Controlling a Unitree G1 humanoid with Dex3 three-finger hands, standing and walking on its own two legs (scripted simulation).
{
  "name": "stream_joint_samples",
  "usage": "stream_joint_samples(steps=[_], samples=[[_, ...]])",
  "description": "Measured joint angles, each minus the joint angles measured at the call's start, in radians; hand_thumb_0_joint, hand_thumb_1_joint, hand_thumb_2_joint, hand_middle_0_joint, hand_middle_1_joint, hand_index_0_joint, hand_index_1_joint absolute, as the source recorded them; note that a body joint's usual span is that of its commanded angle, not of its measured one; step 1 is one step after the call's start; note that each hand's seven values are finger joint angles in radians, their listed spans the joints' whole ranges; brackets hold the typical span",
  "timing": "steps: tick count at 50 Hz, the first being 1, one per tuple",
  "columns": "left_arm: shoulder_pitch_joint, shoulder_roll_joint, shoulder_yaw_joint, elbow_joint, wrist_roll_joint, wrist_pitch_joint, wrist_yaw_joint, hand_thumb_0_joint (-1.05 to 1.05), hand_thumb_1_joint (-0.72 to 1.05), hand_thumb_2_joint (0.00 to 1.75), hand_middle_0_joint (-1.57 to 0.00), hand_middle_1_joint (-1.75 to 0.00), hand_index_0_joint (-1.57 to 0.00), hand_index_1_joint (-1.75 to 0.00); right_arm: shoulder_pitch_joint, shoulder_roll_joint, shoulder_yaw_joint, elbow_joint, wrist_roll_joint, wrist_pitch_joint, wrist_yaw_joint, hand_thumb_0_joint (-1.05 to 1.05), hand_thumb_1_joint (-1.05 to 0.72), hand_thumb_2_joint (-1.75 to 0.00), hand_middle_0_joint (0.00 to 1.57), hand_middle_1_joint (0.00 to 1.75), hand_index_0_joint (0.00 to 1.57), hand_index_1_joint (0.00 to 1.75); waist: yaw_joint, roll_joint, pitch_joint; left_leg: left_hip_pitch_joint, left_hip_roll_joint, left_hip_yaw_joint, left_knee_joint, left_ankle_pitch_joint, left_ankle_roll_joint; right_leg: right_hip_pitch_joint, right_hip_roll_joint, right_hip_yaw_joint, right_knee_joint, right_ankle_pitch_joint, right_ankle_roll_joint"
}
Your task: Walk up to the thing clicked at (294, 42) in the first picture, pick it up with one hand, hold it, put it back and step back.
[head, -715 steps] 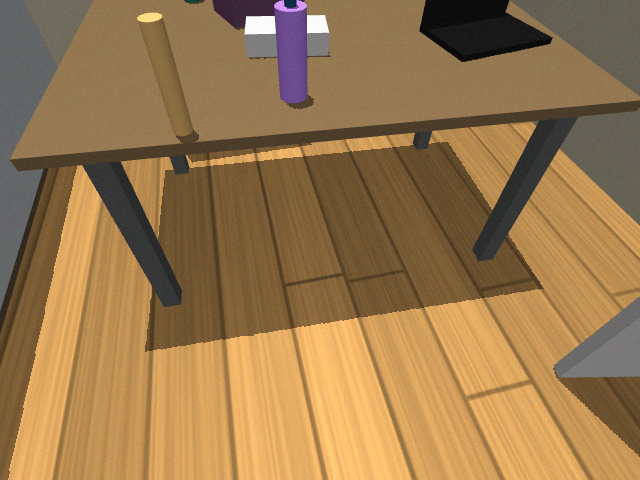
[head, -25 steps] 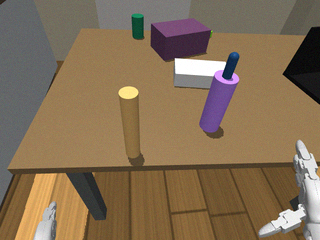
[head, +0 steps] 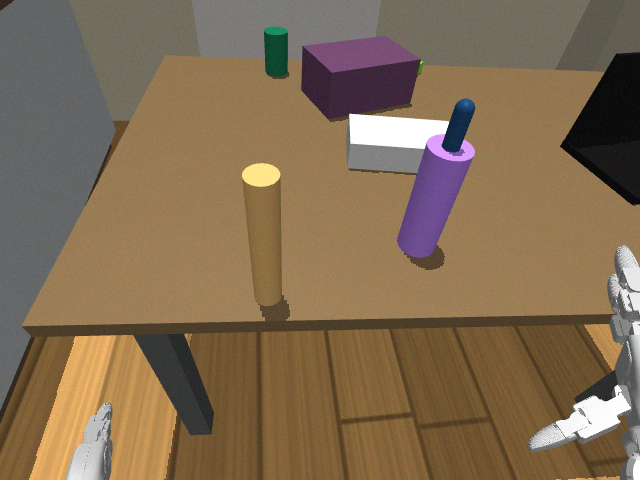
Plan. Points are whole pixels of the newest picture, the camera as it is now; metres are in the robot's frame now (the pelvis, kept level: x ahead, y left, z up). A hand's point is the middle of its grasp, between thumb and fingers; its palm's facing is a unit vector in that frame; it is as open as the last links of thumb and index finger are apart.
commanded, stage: rise first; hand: right
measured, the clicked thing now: (437, 183) +0.49 -0.21 +0.11
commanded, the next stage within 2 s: go down in 0.02 s
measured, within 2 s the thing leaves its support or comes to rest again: neither
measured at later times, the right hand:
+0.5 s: hand (589, 329) +0.22 -0.29 +0.13, palm faces +0.37 +0.86 -0.36, open 17.5 cm
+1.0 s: hand (599, 307) +0.25 -0.32 +0.13, palm faces +0.29 +0.93 -0.24, open 17.5 cm
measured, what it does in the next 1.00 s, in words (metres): stands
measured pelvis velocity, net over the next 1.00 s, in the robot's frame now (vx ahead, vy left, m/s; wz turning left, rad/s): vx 0.02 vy -0.01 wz -0.01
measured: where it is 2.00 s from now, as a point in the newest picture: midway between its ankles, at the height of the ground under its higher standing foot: outside the picture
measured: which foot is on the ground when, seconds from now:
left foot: down 0.00-1.00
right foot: down 0.00-1.00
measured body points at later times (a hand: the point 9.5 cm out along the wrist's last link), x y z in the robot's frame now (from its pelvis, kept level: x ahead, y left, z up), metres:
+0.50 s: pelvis +0.01 +0.00 +0.00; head +0.00 +0.01 +0.45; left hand +0.18 +0.26 -0.08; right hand +0.20 -0.33 +0.15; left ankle +0.03 +0.14 -0.74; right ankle +0.01 -0.15 -0.74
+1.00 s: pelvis +0.02 -0.01 +0.00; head +0.00 -0.01 +0.45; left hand +0.19 +0.25 -0.08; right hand +0.23 -0.37 +0.14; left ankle +0.03 +0.14 -0.74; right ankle +0.01 -0.15 -0.74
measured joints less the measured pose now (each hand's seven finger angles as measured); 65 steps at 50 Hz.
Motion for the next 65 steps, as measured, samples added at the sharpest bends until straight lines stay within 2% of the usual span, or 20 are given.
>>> stream_joint_samples(steps=[8, 12, 17, 20, 26, 33, 38, 49, 56, 61, 65], samples=[[-0.003, 0.003, 0.002, 0.008, -0.001, -0.006, 0.001, -0.01, -0.53, 0.06, -0.05, -0.06, -0.06, -0.05, 0.006, -0.004, -0.017, -0.017, 0.004, -0.015, 0.002, -0.01, 0.59, -0.04, 0.06, 0.05, 0.06, 0.06, -0.003, -0.002, 0.006, -0.001, 0.002, 0.0, -0.002, 0.003, -0.002, -0.003, 0.002, 0.0, 0.001, 0.001, -0.002], [-0.016, -0.008, -0.01, 0.042, 0.014, -0.015, -0.005, -0.01, -0.53, 0.05, -0.05, -0.06, -0.06, -0.05, 0.011, 0.017, -0.032, -0.02, -0.006, -0.057, 0.011, -0.01, 0.57, -0.04, 0.06, 0.05, 0.06, 0.05, 0.001, 0.006, -0.009, -0.02, 0.002, -0.002, 0.013, -0.005, -0.003, -0.021, 0.002, -0.001, 0.017, -0.007, -0.002], [-0.049, -0.021, -0.001, 0.098, 0.026, -0.001, -0.002, -0.01, -0.53, 0.05, -0.06, -0.06, -0.06, -0.06, -0.031, 0.013, -0.067, 0.047, 0.007, -0.065, 0.03, -0.01, 0.57, -0.04, 0.06, 0.05, 0.07, 0.05, 0.009, 0.011, -0.025, -0.035, 0.002, 0.001, 0.03, -0.015, -0.003, -0.039, 0.002, 0.002, 0.036, -0.018, -0.002], [-0.06, -0.012, -0.012, 0.096, 0.023, 0.001, 0.011, -0.01, -0.53, 0.04, -0.06, -0.06, -0.07, -0.05, -0.063, 0.004, -0.088, 0.08, 0.023, -0.054, 0.049, -0.01, 0.56, -0.04, 0.05, 0.05, 0.07, 0.05, 0.014, 0.011, -0.024, -0.038, 0.002, 0.001, 0.032, -0.017, -0.004, -0.044, 0.002, 0.003, 0.042, -0.022, -0.002], [-0.069, -0.008, -0.032, 0.076, 0.016, -0.018, 0.038, -0.01, -0.53, 0.04, -0.06, -0.06, -0.07, -0.05, -0.149, -0.028, -0.115, 0.14, 0.067, -0.04, 0.117, -0.01, 0.56, -0.04, 0.06, 0.05, 0.07, 0.05, 0.02, 0.023, -0.033, -0.035, 0.003, 0.005, 0.025, -0.019, -0.005, -0.043, 0.003, 0.006, 0.038, -0.025, -0.003], [-0.055, -0.001, -0.055, 0.095, 0.005, -0.001, 0.062, -0.01, -0.53, 0.04, -0.05, -0.05, -0.06, -0.05, -0.214, -0.062, -0.157, 0.221, 0.136, 0.038, 0.215, -0.01, 0.57, -0.03, 0.06, 0.05, 0.07, 0.05, 0.028, 0.017, -0.051, -0.037, 0.003, 0.0, 0.016, -0.022, -0.008, -0.045, 0.002, 0.0, 0.033, -0.032, -0.005], [-0.043, 0.0, -0.057, 0.09, 0.009, 0.003, 0.077, -0.01, -0.53, 0.04, -0.05, -0.05, -0.06, -0.05, -0.229, -0.064, -0.158, 0.236, 0.152, 0.061, 0.259, -0.01, 0.55, -0.03, 0.06, 0.05, 0.07, 0.05, 0.024, 0.014, -0.052, -0.032, 0.004, -0.005, 0.016, -0.027, -0.011, -0.038, 0.004, -0.005, 0.033, -0.038, -0.007], [-0.055, 0.006, -0.075, 0.075, 0.009, -0.003, 0.1, -0.01, -0.53, 0.04, -0.05, -0.05, -0.06, -0.05, -0.272, -0.085, -0.188, 0.272, 0.181, 0.089, 0.303, -0.01, 0.54, -0.03, 0.06, 0.05, 0.07, 0.05, 0.015, 0.031, -0.056, -0.037, 0.004, 0.002, 0.024, -0.03, -0.011, -0.051, 0.003, 0.003, 0.052, -0.045, -0.009], [-0.072, -0.004, -0.116, 0.121, 0.002, -0.03, 0.127, -0.01, -0.53, 0.04, -0.05, -0.05, -0.06, -0.05, -0.461, -0.164, -0.233, 0.468, 0.221, 0.141, 0.394, -0.01, 0.56, -0.04, 0.05, 0.05, 0.06, 0.05, 0.023, 0.04, -0.061, -0.071, 0.007, 0.015, 0.036, -0.025, -0.01, -0.095, 0.007, 0.017, 0.071, -0.039, -0.008], [-0.071, 0.009, -0.139, 0.125, 0.0, -0.06, 0.147, -0.01, -0.53, 0.04, -0.05, -0.05, -0.06, -0.04, -0.605, -0.238, -0.24, 0.639, 0.241, 0.188, 0.477, -0.01, 0.57, -0.04, 0.05, 0.05, 0.05, 0.05, 0.042, 0.038, -0.076, -0.098, 0.008, 0.009, 0.04, -0.019, -0.011, -0.121, 0.008, 0.012, 0.078, -0.036, -0.01], [-0.048, 0.03, -0.152, 0.112, -0.003, -0.076, 0.156, -0.01, -0.52, 0.03, -0.05, -0.05, -0.07, -0.04, -0.676, -0.283, -0.25, 0.762, 0.258, 0.233, 0.53, -0.01, 0.57, -0.04, 0.05, 0.05, 0.05, 0.05, 0.057, 0.031, -0.094, -0.118, 0.004, -0.002, 0.039, -0.015, -0.011, -0.137, 0.005, 0.001, 0.081, -0.038, -0.01]])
